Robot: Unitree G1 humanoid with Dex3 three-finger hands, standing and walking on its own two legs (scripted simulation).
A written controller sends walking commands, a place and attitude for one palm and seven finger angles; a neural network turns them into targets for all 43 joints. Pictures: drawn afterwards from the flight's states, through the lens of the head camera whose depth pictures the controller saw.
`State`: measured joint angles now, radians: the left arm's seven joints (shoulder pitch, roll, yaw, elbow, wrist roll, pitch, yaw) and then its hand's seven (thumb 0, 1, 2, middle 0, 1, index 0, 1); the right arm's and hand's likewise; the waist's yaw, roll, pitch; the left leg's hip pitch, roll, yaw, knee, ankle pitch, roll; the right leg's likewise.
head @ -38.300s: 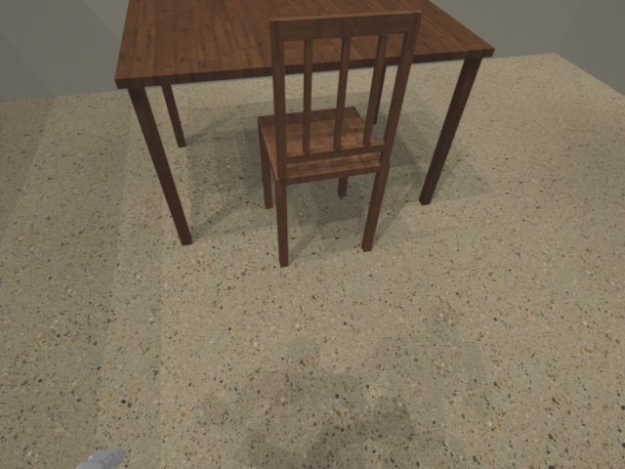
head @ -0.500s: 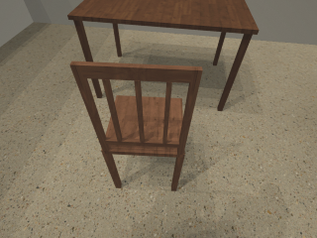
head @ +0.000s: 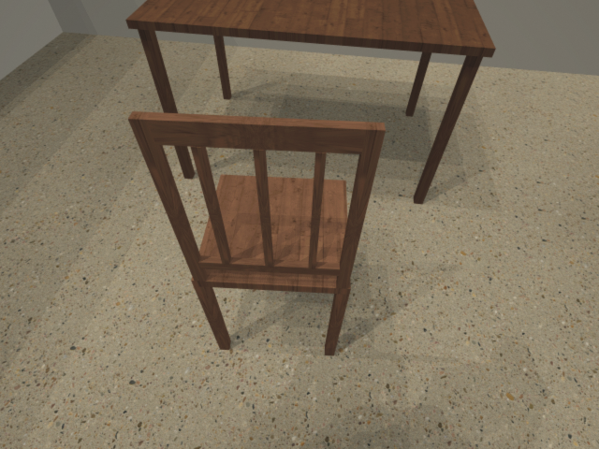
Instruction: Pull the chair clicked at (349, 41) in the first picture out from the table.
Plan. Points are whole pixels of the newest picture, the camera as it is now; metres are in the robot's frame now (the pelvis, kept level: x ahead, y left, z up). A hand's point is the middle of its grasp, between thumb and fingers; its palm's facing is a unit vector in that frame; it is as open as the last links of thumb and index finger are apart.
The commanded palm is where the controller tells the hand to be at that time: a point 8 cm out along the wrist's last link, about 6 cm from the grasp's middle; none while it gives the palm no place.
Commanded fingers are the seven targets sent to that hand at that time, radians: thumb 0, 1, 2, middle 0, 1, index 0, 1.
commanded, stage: look to check the result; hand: left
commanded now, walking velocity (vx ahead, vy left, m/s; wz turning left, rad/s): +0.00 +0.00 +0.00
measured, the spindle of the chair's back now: (265, 214) +0.52 +0.11 -0.06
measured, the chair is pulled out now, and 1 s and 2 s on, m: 0.58 0.58 0.58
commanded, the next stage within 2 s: stand and wait in 0.26 s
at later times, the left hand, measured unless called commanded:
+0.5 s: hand out of the picture +0.01 +0.17 -0.18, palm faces +0.06 -0.98 -0.18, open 7.4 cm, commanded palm none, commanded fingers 0.00 0.90 0.90 -0.20 -0.30 -0.20 -0.30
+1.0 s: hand out of the picture +0.01 +0.17 -0.17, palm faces +0.06 -0.98 -0.18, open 7.4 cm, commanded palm none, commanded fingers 0.00 0.90 0.90 -0.20 -0.30 -0.20 -0.30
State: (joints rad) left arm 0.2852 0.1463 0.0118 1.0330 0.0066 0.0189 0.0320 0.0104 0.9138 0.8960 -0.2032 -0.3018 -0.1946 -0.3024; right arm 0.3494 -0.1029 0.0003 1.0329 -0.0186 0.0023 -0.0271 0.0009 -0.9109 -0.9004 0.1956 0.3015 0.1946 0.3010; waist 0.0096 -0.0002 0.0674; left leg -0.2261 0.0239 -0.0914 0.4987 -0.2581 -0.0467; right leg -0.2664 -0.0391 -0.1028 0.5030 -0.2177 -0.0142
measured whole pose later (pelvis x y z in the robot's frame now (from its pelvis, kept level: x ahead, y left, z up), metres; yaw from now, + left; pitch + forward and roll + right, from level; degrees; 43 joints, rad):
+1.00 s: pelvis +0.00 +0.00 +0.00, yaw +0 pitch -1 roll +0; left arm 0.29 0.14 0.01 1.04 0.01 0.02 0.03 0.01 0.91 0.90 -0.20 -0.30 -0.19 -0.30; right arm 0.34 -0.11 0.00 1.04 -0.02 0.00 -0.03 0.00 -0.91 -0.90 0.20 0.30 0.19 0.30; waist 0.01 -0.01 0.07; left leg -0.21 0.02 -0.09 0.49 -0.26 -0.05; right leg -0.25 -0.04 -0.11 0.50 -0.22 -0.01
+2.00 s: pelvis +0.01 +0.00 +0.00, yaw +0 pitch -1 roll +0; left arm 0.29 0.14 0.02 1.03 0.01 0.02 0.03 0.01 0.92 0.90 -0.20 -0.30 -0.19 -0.30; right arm 0.34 -0.11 0.00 1.04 -0.02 0.00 -0.03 0.00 -0.91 -0.90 0.20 0.30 0.19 0.30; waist 0.01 -0.01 0.08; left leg -0.21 0.03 -0.10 0.49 -0.27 -0.05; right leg -0.24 -0.04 -0.11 0.50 -0.23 -0.02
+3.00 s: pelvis +0.01 +0.00 +0.00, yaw +0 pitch -1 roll +0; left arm 0.29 0.14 0.02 1.03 0.01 0.01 0.03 0.01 0.92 0.90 -0.20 -0.30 -0.19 -0.30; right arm 0.34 -0.10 0.00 1.05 -0.02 0.00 -0.03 0.00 -0.91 -0.90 0.20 0.30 0.19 0.30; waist 0.01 -0.01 0.08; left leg -0.20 0.03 -0.10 0.48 -0.26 -0.05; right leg -0.24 -0.04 -0.11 0.50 -0.23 -0.02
